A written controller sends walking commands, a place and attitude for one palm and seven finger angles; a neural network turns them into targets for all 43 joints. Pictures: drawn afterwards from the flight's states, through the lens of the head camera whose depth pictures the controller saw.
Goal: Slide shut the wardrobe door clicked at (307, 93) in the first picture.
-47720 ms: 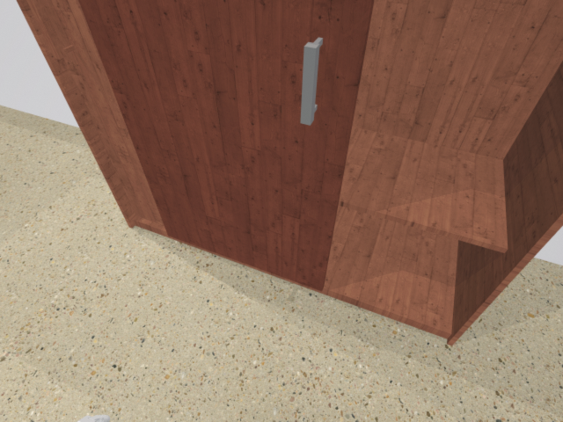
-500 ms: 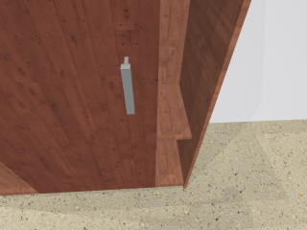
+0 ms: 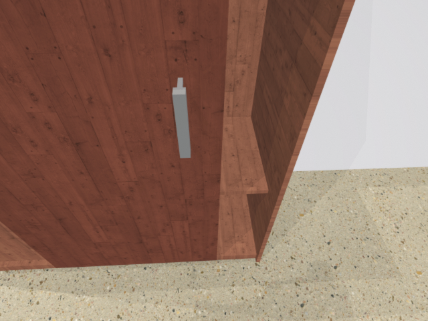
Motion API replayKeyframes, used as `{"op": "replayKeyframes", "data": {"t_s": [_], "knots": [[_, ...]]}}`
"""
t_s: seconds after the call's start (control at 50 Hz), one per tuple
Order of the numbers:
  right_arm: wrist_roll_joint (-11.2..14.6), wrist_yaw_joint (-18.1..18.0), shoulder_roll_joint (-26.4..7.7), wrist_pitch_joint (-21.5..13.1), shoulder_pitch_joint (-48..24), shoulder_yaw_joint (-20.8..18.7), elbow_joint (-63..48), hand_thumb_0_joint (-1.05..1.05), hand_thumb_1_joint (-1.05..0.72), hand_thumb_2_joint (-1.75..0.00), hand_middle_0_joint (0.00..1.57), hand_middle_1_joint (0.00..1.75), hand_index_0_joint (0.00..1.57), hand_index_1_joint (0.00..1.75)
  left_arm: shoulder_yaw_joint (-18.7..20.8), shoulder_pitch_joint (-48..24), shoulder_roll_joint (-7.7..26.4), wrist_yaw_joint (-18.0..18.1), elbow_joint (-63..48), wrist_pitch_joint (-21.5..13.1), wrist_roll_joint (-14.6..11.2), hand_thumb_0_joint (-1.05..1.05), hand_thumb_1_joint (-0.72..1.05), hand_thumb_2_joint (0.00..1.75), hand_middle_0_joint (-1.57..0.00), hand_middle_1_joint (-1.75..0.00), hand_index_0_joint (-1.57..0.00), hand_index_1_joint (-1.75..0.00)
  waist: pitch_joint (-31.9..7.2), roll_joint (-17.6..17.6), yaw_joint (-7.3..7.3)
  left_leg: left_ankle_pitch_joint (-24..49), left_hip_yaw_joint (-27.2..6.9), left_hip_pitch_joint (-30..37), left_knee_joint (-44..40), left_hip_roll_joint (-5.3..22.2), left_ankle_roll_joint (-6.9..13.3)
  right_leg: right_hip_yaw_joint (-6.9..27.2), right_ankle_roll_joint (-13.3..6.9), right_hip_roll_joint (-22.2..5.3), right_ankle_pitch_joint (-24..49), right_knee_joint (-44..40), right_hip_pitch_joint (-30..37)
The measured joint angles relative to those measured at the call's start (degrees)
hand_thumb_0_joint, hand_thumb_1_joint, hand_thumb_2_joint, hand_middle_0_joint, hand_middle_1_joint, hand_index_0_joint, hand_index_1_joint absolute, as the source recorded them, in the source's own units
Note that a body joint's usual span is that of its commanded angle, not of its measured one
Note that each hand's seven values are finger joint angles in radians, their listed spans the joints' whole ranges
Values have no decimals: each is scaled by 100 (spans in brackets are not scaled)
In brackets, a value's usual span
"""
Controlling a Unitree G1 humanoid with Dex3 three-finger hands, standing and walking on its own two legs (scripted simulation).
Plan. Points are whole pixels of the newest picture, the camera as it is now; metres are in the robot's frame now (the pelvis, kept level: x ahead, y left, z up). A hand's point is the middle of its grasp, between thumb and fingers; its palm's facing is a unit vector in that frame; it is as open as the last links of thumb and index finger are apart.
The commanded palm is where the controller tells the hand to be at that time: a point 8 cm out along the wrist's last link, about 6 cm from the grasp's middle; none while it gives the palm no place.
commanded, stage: look again from close up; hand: left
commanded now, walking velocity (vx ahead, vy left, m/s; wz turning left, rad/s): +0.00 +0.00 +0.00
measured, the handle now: (182, 119) +0.48 +0.10 +0.13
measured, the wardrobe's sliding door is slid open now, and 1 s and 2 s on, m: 0.19 0.19 0.19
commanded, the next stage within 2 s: raise the hand with hooked fingers in 1.70 s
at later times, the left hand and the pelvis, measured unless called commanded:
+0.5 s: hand out of the picture +0.06 +0.25 -0.16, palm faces -0.02 -0.94 -0.34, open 7.4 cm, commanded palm none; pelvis +0.00 +0.00 +0.00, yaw +0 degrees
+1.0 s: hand out of the picture +0.06 +0.25 -0.16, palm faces -0.02 -0.94 -0.34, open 7.4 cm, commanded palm none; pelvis +0.00 +0.00 +0.00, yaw +0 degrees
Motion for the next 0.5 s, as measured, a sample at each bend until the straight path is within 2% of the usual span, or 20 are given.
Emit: {"op": "replayKeyframes", "data": {"t_s": [0.5], "knots": [[1,5,6,-4,-25,-4,-3,1,-90,-89,21,30,20,30,-4,4,2,-1,20,11,3,0,90,90,-21,-30,-20,-30,12,-16,6,27,3,2,-22,-39,35,5,36,-38,19,-1,-6]]}}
